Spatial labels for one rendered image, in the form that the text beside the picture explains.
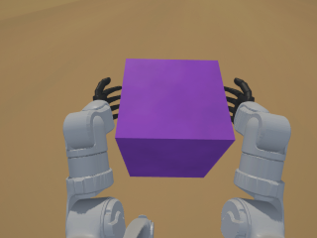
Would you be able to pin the robot left upper arm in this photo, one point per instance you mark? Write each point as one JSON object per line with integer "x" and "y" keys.
{"x": 98, "y": 217}

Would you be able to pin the left robot thigh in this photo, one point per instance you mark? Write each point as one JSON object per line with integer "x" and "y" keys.
{"x": 140, "y": 228}

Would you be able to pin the robot right upper arm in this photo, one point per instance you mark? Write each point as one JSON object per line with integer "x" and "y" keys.
{"x": 250, "y": 218}

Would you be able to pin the left robot hand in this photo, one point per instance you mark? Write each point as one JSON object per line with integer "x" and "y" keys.
{"x": 101, "y": 94}

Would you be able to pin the left robot shin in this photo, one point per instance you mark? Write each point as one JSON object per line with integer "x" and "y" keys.
{"x": 142, "y": 216}

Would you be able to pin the right robot forearm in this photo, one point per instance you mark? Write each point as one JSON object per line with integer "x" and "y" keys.
{"x": 264, "y": 149}

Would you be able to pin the right robot hand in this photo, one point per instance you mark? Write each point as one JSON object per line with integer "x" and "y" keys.
{"x": 244, "y": 96}

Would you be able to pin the left robot forearm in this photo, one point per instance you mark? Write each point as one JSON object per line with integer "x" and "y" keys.
{"x": 86, "y": 148}

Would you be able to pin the carton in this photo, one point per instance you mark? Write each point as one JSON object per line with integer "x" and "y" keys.
{"x": 173, "y": 119}

